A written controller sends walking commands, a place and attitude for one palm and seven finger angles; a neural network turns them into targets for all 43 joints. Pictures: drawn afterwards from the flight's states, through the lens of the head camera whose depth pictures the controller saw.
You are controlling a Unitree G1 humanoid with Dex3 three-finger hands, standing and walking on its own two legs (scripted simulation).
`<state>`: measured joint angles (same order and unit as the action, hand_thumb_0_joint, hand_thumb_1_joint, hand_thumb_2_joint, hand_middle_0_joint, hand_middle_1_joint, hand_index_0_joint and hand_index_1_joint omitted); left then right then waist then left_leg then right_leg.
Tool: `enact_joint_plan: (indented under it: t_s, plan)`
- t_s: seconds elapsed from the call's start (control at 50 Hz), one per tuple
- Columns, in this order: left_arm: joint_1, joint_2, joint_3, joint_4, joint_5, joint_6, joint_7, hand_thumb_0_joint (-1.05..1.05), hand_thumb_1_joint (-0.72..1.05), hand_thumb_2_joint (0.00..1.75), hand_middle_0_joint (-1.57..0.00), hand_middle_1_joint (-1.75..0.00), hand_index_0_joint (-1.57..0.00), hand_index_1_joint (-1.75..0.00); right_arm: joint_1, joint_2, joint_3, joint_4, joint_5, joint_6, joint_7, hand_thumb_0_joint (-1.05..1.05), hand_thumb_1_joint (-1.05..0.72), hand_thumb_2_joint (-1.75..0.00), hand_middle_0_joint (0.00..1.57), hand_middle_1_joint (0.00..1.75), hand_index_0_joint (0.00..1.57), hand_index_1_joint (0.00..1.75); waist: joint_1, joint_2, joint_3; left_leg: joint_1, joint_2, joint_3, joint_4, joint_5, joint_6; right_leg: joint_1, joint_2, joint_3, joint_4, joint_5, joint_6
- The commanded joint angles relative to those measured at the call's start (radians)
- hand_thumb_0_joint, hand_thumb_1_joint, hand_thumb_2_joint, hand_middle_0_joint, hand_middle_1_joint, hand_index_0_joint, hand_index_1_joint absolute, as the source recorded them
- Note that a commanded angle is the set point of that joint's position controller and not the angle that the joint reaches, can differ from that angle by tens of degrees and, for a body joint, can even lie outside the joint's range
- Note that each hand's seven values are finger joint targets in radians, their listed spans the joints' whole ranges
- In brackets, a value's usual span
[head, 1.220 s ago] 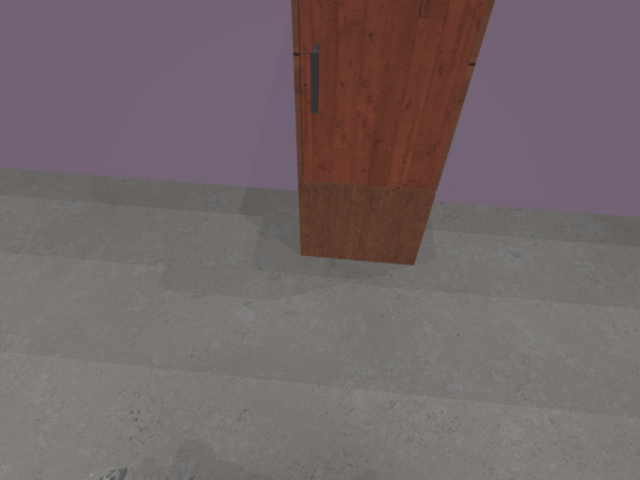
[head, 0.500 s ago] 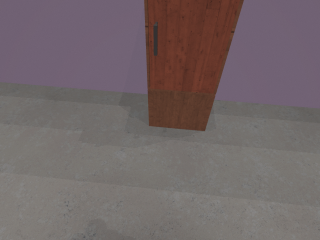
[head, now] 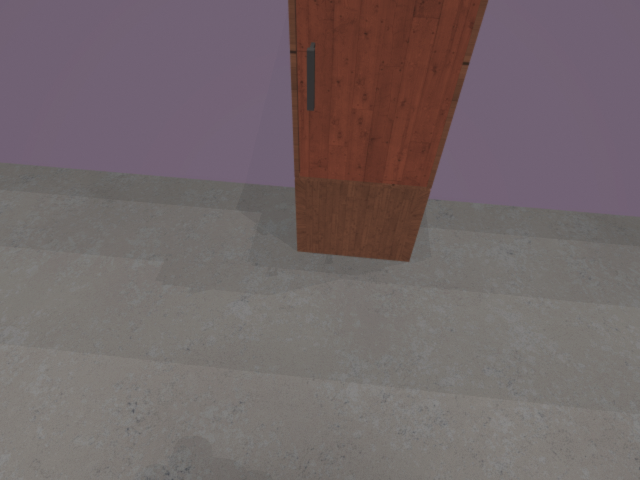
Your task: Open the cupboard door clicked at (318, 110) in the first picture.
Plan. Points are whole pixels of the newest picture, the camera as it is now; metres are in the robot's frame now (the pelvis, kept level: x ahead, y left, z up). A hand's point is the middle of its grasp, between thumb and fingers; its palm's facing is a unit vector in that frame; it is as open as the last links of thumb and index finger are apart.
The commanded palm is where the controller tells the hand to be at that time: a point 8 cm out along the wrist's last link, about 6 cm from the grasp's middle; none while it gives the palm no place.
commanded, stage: look at it before walking up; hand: left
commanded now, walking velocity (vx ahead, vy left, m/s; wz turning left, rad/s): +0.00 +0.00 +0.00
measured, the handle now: (311, 77) +1.06 +0.09 +0.01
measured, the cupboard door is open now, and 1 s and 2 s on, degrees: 0 0 0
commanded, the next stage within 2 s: walk to a spot facing it in 0.22 s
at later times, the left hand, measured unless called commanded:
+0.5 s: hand out of the picture +0.07 +0.23 -0.17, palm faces -0.05 -0.96 -0.29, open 7.4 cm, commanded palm none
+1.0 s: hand out of the picture +0.12 +0.16 -0.18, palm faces -0.14 -0.98 -0.17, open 7.4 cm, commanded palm none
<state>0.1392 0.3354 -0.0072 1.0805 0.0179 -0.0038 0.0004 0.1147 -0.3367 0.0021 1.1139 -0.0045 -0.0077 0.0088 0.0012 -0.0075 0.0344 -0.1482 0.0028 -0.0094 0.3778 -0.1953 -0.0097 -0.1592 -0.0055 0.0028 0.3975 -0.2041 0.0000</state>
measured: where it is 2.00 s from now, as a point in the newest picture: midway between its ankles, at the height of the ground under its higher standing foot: (332, 460)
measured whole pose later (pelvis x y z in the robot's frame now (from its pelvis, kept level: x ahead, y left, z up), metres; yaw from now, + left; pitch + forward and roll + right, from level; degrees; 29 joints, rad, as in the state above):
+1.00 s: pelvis +0.16 -0.01 -0.01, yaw -12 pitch +0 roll -1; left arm 0.43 0.13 0.02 1.09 0.03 -0.04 0.02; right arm 0.12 -0.17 -0.04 1.00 -0.01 -0.02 0.02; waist 0.03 0.00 0.06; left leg -0.54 0.08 0.09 0.77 -0.22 -0.03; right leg -0.02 0.03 0.05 0.39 -0.37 -0.02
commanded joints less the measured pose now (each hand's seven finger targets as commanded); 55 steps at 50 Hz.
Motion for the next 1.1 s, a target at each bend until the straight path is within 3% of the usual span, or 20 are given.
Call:
enact_joint_plan:
  t_s: [0.0, 0.3, 0.36, 0.42, 0.5, 0.56, 0.6, 0.62, 0.64, 0.66, 0.68, 0.7, 0.72, 0.76, 0.94, 1.0, 1.02, 1.04, 1.06, 1.08]
  plan:
    - [-0.036, 0.209, 0.041, -0.064, -0.006, -0.025, 0.01, 0.0, 0.9, 0.9, -0.2, -0.3, -0.2, -0.3, -0.044, -0.205, -0.038, -0.068, -0.004, -0.026, -0.018, 0.0, -0.9, -0.9, 0.2, 0.3, 0.2, 0.3, 0.0, 0.002, -0.067, 0.008, 0.11, -0.097, -0.061, 0.101, 0.036, 0.006, -0.114, 0.108, -0.077, 0.087, -0.03]
    - [-0.035, 0.213, 0.041, -0.057, -0.007, -0.027, 0.011, 0.0, 0.9, 0.9, -0.2, -0.3, -0.2, -0.3, -0.053, -0.208, -0.035, -0.065, -0.002, -0.027, -0.02, 0.0, -0.9, -0.9, 0.2, 0.3, 0.2, 0.3, 0.001, 0.005, -0.078, 0.03, 0.114, -0.09, -0.063, 0.15, 0.034, 0.032, -0.117, 0.104, -0.077, 0.155, -0.03]
    - [0.046, 0.093, 0.022, -0.03, -0.004, 0.002, 0.011, 0.0, 0.9, 0.9, -0.2, -0.3, -0.2, -0.3, 0.028, -0.084, -0.011, -0.039, -0.012, -0.007, -0.017, 0.0, -0.9, -0.9, 0.2, 0.3, 0.2, 0.3, 0.003, -0.001, -0.068, 0.027, 0.109, -0.044, -0.025, -0.037, 0.014, -0.011, -0.096, 0.122, -0.066, -0.047, -0.02]
    - [0.07, 0.102, 0.039, -0.061, 0.003, 0.018, -0.006, 0.0, 0.9, 0.9, -0.2, -0.3, -0.2, -0.3, 0.05, -0.096, -0.028, -0.063, -0.017, 0.0, -0.017, 0.0, -0.9, -0.9, 0.2, 0.3, 0.2, 0.3, 0.003, -0.006, 0.042, -0.057, 0.111, -0.039, -0.019, -0.281, 0.026, -0.12, -0.068, 0.171, -0.06, -0.273, -0.043]
    - [0.119, 0.079, 0.059, -0.113, 0.005, 0.012, -0.02, 0.0, 0.9, 0.9, -0.2, -0.3, -0.2, -0.3, 0.099, -0.112, -0.054, -0.1, -0.016, -0.011, -0.021, 0.0, -0.9, -0.9, 0.2, 0.3, 0.2, 0.3, -0.002, 0.044, 0.087, -0.048, 0.165, -0.086, -0.009, -0.399, 0.068, -0.25, -0.015, 0.17, 0.062, -0.328, -0.061]
    - [0.125, 0.017, 0.065, -0.145, 0.003, -0.005, -0.028, 0.0, 0.9, 0.9, -0.2, -0.3, -0.2, -0.3, 0.155, -0.14, -0.076, -0.109, -0.011, -0.029, -0.027, 0.0, -0.9, -0.9, 0.2, 0.3, 0.2, 0.3, -0.014, 0.194, 0.062, 0.055, 0.314, -0.209, -0.078, -0.297, 0.153, -0.351, 0.048, 0.023, 0.316, -0.219, -0.033]
    - [0.102, -0.011, 0.069, -0.164, 0.004, -0.015, -0.032, 0.0, 0.9, 0.9, -0.2, -0.3, -0.2, -0.3, 0.174, -0.112, -0.078, -0.109, -0.014, -0.038, -0.029, 0.0, -0.9, -0.9, 0.2, 0.3, 0.2, 0.3, -0.017, 0.17, 0.07, 0.053, 0.352, -0.16, -0.03, -0.052, 0.181, -0.333, -0.002, -0.027, 0.336, -0.287, -0.018]
    - [0.154, -0.026, 0.074, -0.147, 0.005, -0.019, -0.034, 0.0, 0.9, 0.9, -0.2, -0.3, -0.2, -0.3, 0.153, -0.099, -0.075, -0.112, -0.017, -0.037, -0.03, 0.0, -0.9, -0.9, 0.2, 0.3, 0.2, 0.3, 0.015, 0.136, 0.06, -0.024, 0.323, -0.085, 0.064, 0.019, 0.152, -0.21, -0.005, -0.04, 0.264, -0.245, -0.025]
    - [0.283, -0.026, 0.081, -0.105, 0.008, -0.024, -0.033, 0.0, 0.9, 0.9, -0.2, -0.3, -0.2, -0.3, 0.102, -0.081, -0.07, -0.124, -0.017, -0.035, -0.029, 0.0, -0.9, -0.9, 0.2, 0.3, 0.2, 0.3, 0.083, 0.063, 0.029, -0.153, 0.243, 0.028, 0.257, 0.01, 0.09, -0.011, -0.001, -0.011, 0.121, -0.123, -0.045]
    - [0.424, 0.086, 0.105, -0.061, 0.017, -0.041, -0.016, 0.0, 0.9, 0.9, -0.2, -0.3, -0.2, -0.3, 0.066, 0.0, -0.055, -0.166, -0.005, -0.039, -0.022, 0.0, -0.9, -0.9, 0.2, 0.3, 0.2, 0.3, 0.127, -0.286, -0.023, -0.454, 0.09, 0.184, 0.629, -0.151, 0.007, 0.23, -0.225, 0.38, -0.046, 0.007, -0.13]
    - [0.52, 0.114, 0.103, -0.036, -0.003, -0.048, 0.002, 0.0, 0.9, 0.9, -0.2, -0.3, -0.2, -0.3, -0.035, 0.002, -0.048, -0.219, -0.01, -0.049, -0.018, 0.0, -0.9, -0.9, 0.2, 0.3, 0.2, 0.3, 0.155, -0.309, 0.006, -0.585, 0.037, 0.105, 0.771, -0.383, -0.006, 0.236, -0.343, 0.613, -0.126, 0.252, -0.201]
    - [0.505, 0.088, 0.094, -0.037, 0.001, -0.05, 0.013, 0.0, 0.9, 0.9, -0.2, -0.3, -0.2, -0.3, -0.074, 0.012, -0.05, -0.222, -0.012, -0.052, -0.02, 0.0, -0.9, -0.9, 0.2, 0.3, 0.2, 0.3, 0.145, -0.193, 0.041, -0.626, 0.074, 0.032, 0.833, -0.35, -0.008, 0.204, -0.353, 0.614, -0.118, 0.342, -0.257]
    - [0.45, 0.055, 0.086, -0.046, 0.004, -0.048, 0.018, 0.0, 0.9, 0.9, -0.2, -0.3, -0.2, -0.3, -0.06, 0.025, -0.053, -0.213, -0.013, -0.049, -0.02, 0.0, -0.9, -0.9, 0.2, 0.3, 0.2, 0.3, 0.102, -0.083, 0.061, -0.638, 0.101, 0.016, 0.847, -0.289, -0.012, 0.194, -0.335, 0.536, -0.095, 0.323, -0.273]
    - [0.368, 0.013, 0.079, -0.07, 0.008, -0.053, 0.023, 0.0, 0.9, 0.9, -0.2, -0.3, -0.2, -0.3, -0.01, 0.049, -0.056, -0.179, -0.019, -0.04, -0.01, 0.0, -0.9, -0.9, 0.2, 0.3, 0.2, 0.3, 0.05, -0.02, 0.035, -0.575, 0.119, 0.034, 0.795, -0.204, -0.026, 0.132, -0.279, 0.393, -0.096, 0.285, -0.242]
    - [0.341, -0.034, 0.066, -0.029, 0.008, -0.056, 0.038, 0.0, 0.9, 0.9, -0.2, -0.3, -0.2, -0.3, -0.004, 0.128, -0.042, -0.178, -0.002, -0.033, 0.005, 0.0, -0.9, -0.9, 0.2, 0.3, 0.2, 0.3, 0.02, -0.151, 0.019, -0.314, 0.039, 0.142, 0.348, -0.001, -0.006, 0.073, -0.148, 0.129, -0.063, 0.593, -0.128]
    - [0.324, -0.047, 0.064, -0.012, -0.003, -0.047, 0.047, 0.0, 0.9, 0.9, -0.2, -0.3, -0.2, -0.3, 0.203, 0.096, -0.045, -0.094, -0.008, -0.041, -0.017, 0.0, -0.9, -0.9, 0.2, 0.3, 0.2, 0.3, -0.063, -0.103, -0.068, 0.018, 0.014, 0.119, 0.138, 0.207, 0.017, 0.032, -0.109, 0.077, 0.161, 0.598, -0.073]
    - [0.357, -0.07, 0.06, -0.012, -0.01, -0.043, 0.047, 0.0, 0.9, 0.9, -0.2, -0.3, -0.2, -0.3, 0.299, 0.035, -0.058, -0.07, -0.019, -0.043, -0.025, 0.0, -0.9, -0.9, 0.2, 0.3, 0.2, 0.3, -0.084, 0.023, -0.146, 0.211, 0.133, 0.002, 0.168, 0.497, 0.071, -0.079, -0.055, 0.038, 0.328, 0.385, -0.037]
    - [0.438, -0.118, 0.054, -0.009, -0.02, -0.038, 0.047, 0.0, 0.9, 0.9, -0.2, -0.3, -0.2, -0.3, 0.347, -0.034, -0.069, -0.065, -0.022, -0.041, -0.029, 0.0, -0.9, -0.9, 0.2, 0.3, 0.2, 0.3, -0.062, 0.229, -0.241, 0.324, 0.367, -0.247, 0.121, 0.766, 0.195, -0.202, 0.037, -0.041, 0.579, -0.174, -0.007]
    - [0.429, -0.127, 0.043, -0.025, -0.014, -0.035, 0.047, 0.0, 0.9, 0.9, -0.2, -0.3, -0.2, -0.3, 0.314, -0.045, -0.063, -0.076, -0.006, -0.027, -0.033, 0.0, -0.9, -0.9, 0.2, 0.3, 0.2, 0.3, -0.036, 0.23, -0.201, 0.187, 0.431, -0.323, 0.018, 0.705, 0.263, -0.195, 0.033, -0.007, 0.741, -0.447, -0.002]
    - [0.366, -0.125, 0.044, -0.023, -0.009, -0.025, 0.05, 0.0, 0.9, 0.9, -0.2, -0.3, -0.2, -0.3, 0.251, -0.018, -0.058, -0.082, -0.007, -0.03, -0.04, 0.0, -0.9, -0.9, 0.2, 0.3, 0.2, 0.3, -0.036, 0.215, -0.129, 0.058, 0.417, -0.33, -0.068, 0.483, 0.264, -0.22, -0.007, 0.02, 0.77, -0.414, 0.003]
